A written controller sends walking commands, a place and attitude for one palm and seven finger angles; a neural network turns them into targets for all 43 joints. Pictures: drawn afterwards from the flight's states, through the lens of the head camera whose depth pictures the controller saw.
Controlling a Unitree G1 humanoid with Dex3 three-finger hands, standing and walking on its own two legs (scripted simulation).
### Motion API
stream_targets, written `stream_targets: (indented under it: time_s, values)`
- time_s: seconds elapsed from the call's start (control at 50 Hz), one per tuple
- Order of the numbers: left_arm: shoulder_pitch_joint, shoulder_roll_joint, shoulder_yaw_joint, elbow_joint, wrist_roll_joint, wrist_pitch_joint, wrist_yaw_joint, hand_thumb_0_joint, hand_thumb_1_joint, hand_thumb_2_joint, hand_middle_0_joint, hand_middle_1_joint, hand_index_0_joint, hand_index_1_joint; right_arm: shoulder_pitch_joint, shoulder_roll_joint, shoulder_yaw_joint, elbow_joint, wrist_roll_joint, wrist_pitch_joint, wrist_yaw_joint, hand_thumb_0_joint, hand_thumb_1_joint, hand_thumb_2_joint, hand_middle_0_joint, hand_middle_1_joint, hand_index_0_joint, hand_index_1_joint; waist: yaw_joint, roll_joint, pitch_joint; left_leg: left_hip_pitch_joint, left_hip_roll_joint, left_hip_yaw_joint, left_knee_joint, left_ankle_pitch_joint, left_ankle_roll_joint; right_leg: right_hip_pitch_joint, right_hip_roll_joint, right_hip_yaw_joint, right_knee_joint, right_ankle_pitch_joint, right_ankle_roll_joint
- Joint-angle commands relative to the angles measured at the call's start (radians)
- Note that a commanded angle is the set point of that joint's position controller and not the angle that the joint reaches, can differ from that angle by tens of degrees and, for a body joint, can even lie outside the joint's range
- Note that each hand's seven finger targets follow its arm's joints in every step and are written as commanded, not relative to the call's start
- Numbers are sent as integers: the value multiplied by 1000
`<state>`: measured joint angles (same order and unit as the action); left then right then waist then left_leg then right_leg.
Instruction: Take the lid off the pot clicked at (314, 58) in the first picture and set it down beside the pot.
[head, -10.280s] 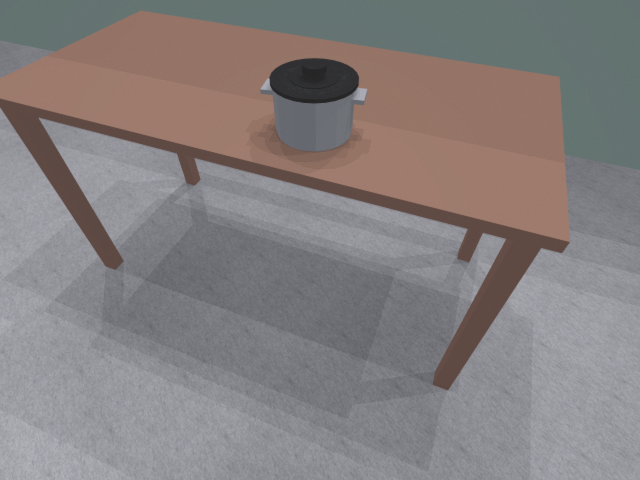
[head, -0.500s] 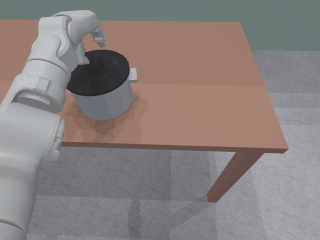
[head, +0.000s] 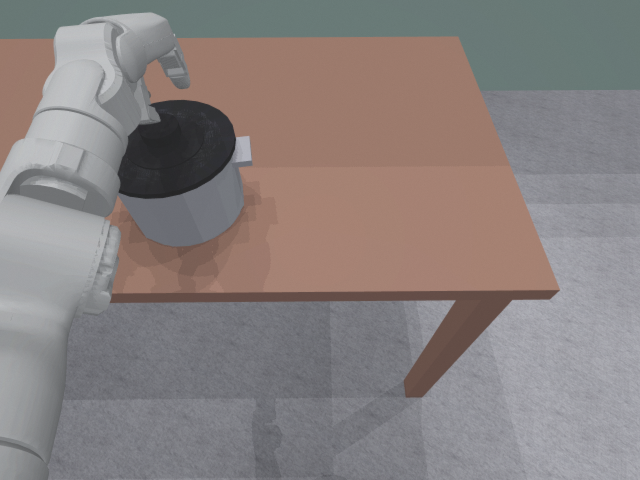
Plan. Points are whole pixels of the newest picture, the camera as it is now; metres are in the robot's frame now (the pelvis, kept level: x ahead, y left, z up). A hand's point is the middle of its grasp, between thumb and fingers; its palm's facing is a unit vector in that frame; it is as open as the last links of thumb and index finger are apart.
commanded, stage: lower the open fingers around the knob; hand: left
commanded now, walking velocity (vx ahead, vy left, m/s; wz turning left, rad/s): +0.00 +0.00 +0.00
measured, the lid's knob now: (160, 130) +0.54 +0.16 +0.13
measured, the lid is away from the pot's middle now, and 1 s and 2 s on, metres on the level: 0.00 0.00 0.00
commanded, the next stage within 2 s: none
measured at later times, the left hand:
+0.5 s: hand (146, 125) +0.50 +0.15 +0.17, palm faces -0.40 -0.04 -0.92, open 10.1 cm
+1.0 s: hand (152, 132) +0.51 +0.15 +0.16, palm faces -0.42 -0.05 -0.91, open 10.1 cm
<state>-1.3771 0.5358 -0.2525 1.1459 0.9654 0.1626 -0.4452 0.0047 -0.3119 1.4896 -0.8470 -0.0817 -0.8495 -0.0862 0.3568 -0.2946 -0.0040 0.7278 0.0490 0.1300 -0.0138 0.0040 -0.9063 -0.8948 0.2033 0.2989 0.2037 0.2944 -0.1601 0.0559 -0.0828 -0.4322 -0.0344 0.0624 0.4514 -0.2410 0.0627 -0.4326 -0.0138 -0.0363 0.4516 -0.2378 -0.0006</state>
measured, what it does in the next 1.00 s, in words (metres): stands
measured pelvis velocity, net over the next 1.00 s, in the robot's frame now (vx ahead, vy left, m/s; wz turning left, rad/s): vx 0.00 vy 0.01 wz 0.00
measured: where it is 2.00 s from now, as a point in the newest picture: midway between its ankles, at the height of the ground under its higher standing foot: outside the picture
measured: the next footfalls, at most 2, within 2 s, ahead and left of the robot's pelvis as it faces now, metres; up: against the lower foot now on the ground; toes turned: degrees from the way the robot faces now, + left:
none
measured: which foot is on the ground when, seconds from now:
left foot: down 0.00-1.00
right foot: down 0.00-1.00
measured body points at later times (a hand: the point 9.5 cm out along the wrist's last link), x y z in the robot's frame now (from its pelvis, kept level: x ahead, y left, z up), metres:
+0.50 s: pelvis +0.00 +0.00 +0.00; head +0.06 -0.01 +0.44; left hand +0.52 +0.15 +0.23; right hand +0.03 -0.28 -0.13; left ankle -0.02 +0.08 -0.74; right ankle -0.02 -0.12 -0.74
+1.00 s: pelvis +0.00 +0.01 +0.00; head +0.06 +0.00 +0.44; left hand +0.52 +0.15 +0.21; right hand -0.01 -0.27 -0.14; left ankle -0.02 +0.08 -0.74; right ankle -0.02 -0.12 -0.74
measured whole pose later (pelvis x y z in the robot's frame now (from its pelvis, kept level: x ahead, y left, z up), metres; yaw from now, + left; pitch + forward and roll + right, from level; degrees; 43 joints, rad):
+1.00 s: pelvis +0.00 +0.01 +0.00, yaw +0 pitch +13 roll -1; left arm -1.34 0.49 -0.27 1.22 0.94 0.17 -0.44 0.00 -0.31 1.49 -0.83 -0.08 -0.84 -0.08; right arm 0.37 -0.29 0.00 0.75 0.06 0.12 -0.02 0.00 -0.91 -0.89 0.20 0.30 0.20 0.29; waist -0.16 0.05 -0.09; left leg -0.46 -0.04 0.06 0.50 -0.26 0.07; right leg -0.46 -0.02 -0.04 0.49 -0.25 0.01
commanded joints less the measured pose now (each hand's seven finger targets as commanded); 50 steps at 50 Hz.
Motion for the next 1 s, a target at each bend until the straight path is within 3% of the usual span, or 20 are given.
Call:
stream_targets:
  time_s: [0.0, 0.04, 0.1, 0.12, 0.18, 0.24, 0.3, 0.34, 0.4, 0.44, 0.5, 0.54, 0.6, 0.64, 0.7, 0.74, 0.8, 0.82, 0.9, 0.98]
  values:
    - [-547, 188, 50, -95, -10, 68, 10, 0, -318, 1488, -843, -81, -843, -81, 61, -170, -53, -66, 8, -37, -1, 0, -900, -900, 200, 300, 200, 300, 0, -35, -408, 334, -12, -108, 36, 470, 13, 83, 41, 4, -13, 388, -32]
    - [-611, 214, 58, -160, 8, 61, 3, 0, -318, 1488, -843, -81, -843, -81, 53, -160, -50, -77, 0, -46, 0, 0, -900, -900, 200, 300, 200, 300, 0, -48, -474, 346, -20, -110, 41, 475, 22, 118, 40, 19, -11, 415, -26]
    - [-602, 103, -17, -198, -13, 51, -11, 0, -318, 1488, -843, -81, -843, -81, 64, -153, -63, -73, 0, -54, 1, 0, -900, -900, 200, 300, 200, 300, -16, -36, -475, 402, -9, -118, 54, 555, 22, 70, 41, 14, -15, 423, -25]
    - [-577, 184, 55, -189, -2, 46, -10, 0, -318, 1488, -843, -81, -843, -81, 60, -156, -62, -70, -5, -54, 4, 0, -900, -900, 200, 300, 200, 300, 2, -63, -473, 387, -13, -119, 55, 533, 23, 90, 44, 14, -11, 414, -21]
    - [-511, 154, 17, -77, -9, 58, -17, 0, -318, 1488, -843, -81, -843, -81, 45, -166, -48, -67, 9, -40, -6, 0, -900, -900, 200, 300, 200, 300, -10, -127, -361, 266, -24, -87, 25, 354, 24, 98, 39, 5, -19, 374, -20]
    - [-598, 240, 79, -217, 6, 32, 2, 0, -318, 1488, -843, -81, -843, -81, 36, -157, -54, -89, -3, -41, -5, 0, -900, -900, 200, 300, 200, 300, 7, -49, -494, 348, -21, -105, 47, 466, 24, 127, 34, 27, 0, 421, -25]
    - [-529, 140, 11, -165, -7, 32, 2, 0, -318, 1488, -843, -81, -843, -81, 41, -154, -59, -85, 6, -39, -5, 0, -900, -900, 200, 300, 200, 300, -5, -36, -430, 363, -12, -108, 56, 499, 19, 64, 38, 10, -8, 397, -27]
    - [-506, 183, 47, -115, -1, 36, 0, 0, -318, 1488, -843, -81, -843, -81, 37, -160, -52, -81, 8, -37, -5, 0, -900, -900, 200, 300, 200, 300, -1, -78, -406, 329, -16, -104, 47, 432, 19, 67, 42, 7, -4, 366, -24]
    - [-545, 84, -24, -202, -28, 29, -3, 0, -318, 1488, -843, -81, -843, -81, 28, -157, -60, -90, 3, -38, -1, 0, -900, -900, 200, 300, 200, 300, -8, 5, -439, 394, -11, -112, 63, 511, 16, 25, 36, 7, 1, 377, -29]
    - [-532, 121, 11, -160, -10, 27, -2, 0, -318, 1488, -843, -81, -843, -81, 36, -155, -59, -79, 2, -36, 0, 0, -900, -900, 200, 300, 200, 300, -9, -39, -435, 387, -12, -117, 65, 468, 16, 15, 45, 5, 1, 336, -25]
    - [-501, 47, -37, -138, -36, 35, -3, 0, -318, 1488, -843, -81, -843, -81, 37, -164, -62, -69, 6, -32, -2, 0, -900, -900, 200, 300, 200, 300, -15, -34, -396, 371, -9, -110, 64, 459, 13, -8, 42, -5, 2, 335, -29]
    - [-491, 140, 31, -105, -16, 35, 3, 0, -318, 1488, -843, -81, -843, -81, 41, -167, -55, -62, 5, -26, -2, 0, -900, -900, 200, 300, 200, 300, -10, -82, -415, 332, -14, -105, 60, 409, 14, 30, 45, 1, 10, 334, -25]
    - [-462, 21, -55, -74, -42, 39, 1, 0, -318, 1488, -843, -81, -843, -81, 42, -170, -58, -56, 10, -25, -5, 0, -900, -900, 200, 300, 200, 300, -23, -54, -353, 322, -10, -100, 66, 391, 13, -26, 44, -9, 7, 308, -28]
    - [-482, 134, 24, -57, -20, 34, 11, 0, -318, 1488, -843, -81, -843, -81, 46, -174, -50, -54, 8, -23, -8, 0, -900, -900, 200, 300, 200, 300, -13, -87, -384, 284, -16, -101, 60, 343, 13, 15, 47, -3, 19, 306, -27]
    - [-520, 89, -11, -141, -32, 19, 18, 0, -318, 1488, -843, -81, -843, -81, 48, -167, -60, -68, 4, -27, -9, 0, -900, -900, 200, 300, 200, 300, -13, -30, -438, 337, -10, -109, 75, 415, 14, 9, 41, 3, 19, 330, -32]
    - [-518, 179, 55, -109, -7, 13, 23, 0, -318, 1488, -843, -81, -843, -81, 66, -165, -56, -61, 2, -29, -11, 0, -900, -900, 200, 300, 200, 300, -9, -55, -448, 326, -13, -110, 71, 411, 14, 31, 50, 6, 19, 333, -28]
    - [-537, 97, -8, -165, -22, 1, 18, 0, -318, 1488, -843, -81, -843, -81, 73, -158, -65, -68, 2, -35, -9, 0, -900, -900, 200, 300, 200, 300, -13, -4, -454, 377, -3, -122, 78, 501, 10, -4, 48, 3, 14, 342, -32]
    - [-517, 155, 47, -152, -5, -3, 24, 0, -318, 1488, -843, -81, -843, -81, 82, -160, -67, -61, -3, -35, -5, 0, -900, -900, 200, 300, 200, 300, -3, -15, -464, 388, 0, -131, 81, 519, 6, -6, 53, 1, 22, 332, -30]
    - [-464, 91, -3, -104, -28, 2, 20, 0, -318, 1488, -843, -81, -843, -81, 85, -165, -66, -61, 4, -34, -10, 0, -900, -900, 200, 300, 200, 300, -14, -32, -398, 341, -5, -108, 65, 444, 12, -6, 50, -2, 2, 324, -31]
    - [-482, 154, 26, -10, -13, 19, 28, 0, -318, 1488, -843, -81, -843, -81, 96, -175, -53, -42, 12, -40, -20, 0, -900, -900, 200, 300, 200, 300, -21, -90, -335, 250, -15, -97, 43, 270, 17, 1, 53, -4, 0, 261, -30]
